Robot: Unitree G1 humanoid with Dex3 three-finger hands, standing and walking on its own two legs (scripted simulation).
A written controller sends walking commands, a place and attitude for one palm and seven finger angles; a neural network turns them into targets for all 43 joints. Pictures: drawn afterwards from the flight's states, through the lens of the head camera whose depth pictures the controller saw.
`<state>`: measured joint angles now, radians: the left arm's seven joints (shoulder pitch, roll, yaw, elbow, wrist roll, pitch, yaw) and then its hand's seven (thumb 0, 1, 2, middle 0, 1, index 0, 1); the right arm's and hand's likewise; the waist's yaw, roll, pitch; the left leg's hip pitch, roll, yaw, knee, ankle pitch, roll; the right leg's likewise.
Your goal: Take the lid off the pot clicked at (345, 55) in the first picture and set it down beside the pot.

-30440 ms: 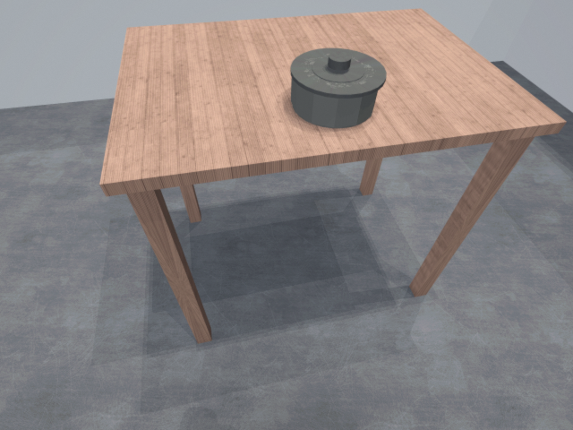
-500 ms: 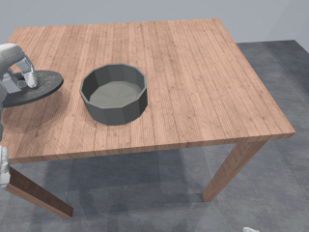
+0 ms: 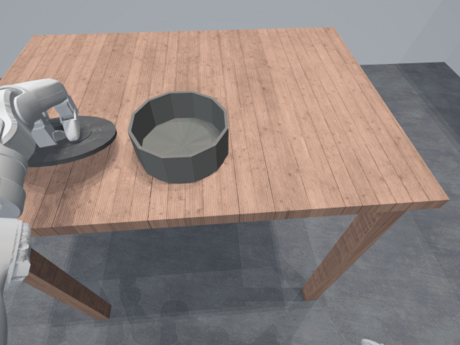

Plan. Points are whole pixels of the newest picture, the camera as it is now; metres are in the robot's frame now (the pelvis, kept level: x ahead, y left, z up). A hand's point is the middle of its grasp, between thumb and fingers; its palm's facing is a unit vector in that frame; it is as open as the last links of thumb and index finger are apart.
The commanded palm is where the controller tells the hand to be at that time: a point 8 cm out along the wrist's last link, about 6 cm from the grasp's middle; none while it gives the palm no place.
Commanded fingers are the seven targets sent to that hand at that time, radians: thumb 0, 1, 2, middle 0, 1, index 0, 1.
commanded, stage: lower the lid onto the table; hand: left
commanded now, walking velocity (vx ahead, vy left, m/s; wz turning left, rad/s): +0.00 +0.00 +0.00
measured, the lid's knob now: (56, 126) +0.47 +0.31 +0.12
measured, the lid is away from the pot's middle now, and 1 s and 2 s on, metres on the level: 0.22 0.22 0.24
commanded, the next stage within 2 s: open the fingers wide in 0.54 s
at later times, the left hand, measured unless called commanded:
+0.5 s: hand (49, 142) +0.43 +0.30 +0.12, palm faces -0.45 -0.15 -0.88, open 3.6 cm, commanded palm +0.45 +0.31 +0.19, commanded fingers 0.00 0.57 1.14 -0.79 -0.89 -1.23 -1.06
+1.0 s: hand (46, 144) +0.43 +0.31 +0.12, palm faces -0.38 -0.10 -0.92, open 4.4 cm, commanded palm +0.44 +0.31 +0.18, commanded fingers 0.00 0.26 0.97 -0.61 -0.82 -0.84 -0.91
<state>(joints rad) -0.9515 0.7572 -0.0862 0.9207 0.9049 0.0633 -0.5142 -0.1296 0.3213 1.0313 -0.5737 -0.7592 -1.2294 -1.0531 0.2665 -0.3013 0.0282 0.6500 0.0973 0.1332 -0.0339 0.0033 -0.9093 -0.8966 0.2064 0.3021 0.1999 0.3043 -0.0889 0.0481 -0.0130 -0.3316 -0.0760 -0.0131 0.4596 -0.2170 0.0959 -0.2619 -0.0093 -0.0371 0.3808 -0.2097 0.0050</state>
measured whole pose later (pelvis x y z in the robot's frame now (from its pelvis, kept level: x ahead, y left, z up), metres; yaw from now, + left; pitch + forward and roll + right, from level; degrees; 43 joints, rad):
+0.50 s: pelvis +0.00 +0.00 +0.00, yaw +0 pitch +7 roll -2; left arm -0.95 0.78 -0.09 1.04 0.91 0.00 -0.48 -0.12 0.31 1.02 -0.58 -0.78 -1.23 -1.05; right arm 0.30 -0.31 0.02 0.67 0.10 0.15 -0.04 0.00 -0.91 -0.90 0.21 0.30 0.20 0.30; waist -0.10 0.04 -0.03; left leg -0.38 -0.07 -0.01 0.50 -0.24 0.09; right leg -0.30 0.00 -0.03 0.42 -0.23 0.01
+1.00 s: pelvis -0.01 -0.01 -0.01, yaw -1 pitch +8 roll -2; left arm -0.91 0.81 -0.03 1.03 0.93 -0.11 -0.39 -0.05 0.33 1.00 -0.63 -0.84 -1.06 -1.02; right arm 0.28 -0.30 0.03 0.67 0.10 0.21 -0.06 0.00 -0.91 -0.90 0.21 0.30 0.20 0.30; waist -0.08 0.05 -0.04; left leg -0.43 -0.05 0.00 0.53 -0.24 0.09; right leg -0.36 0.01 -0.02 0.45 -0.23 0.01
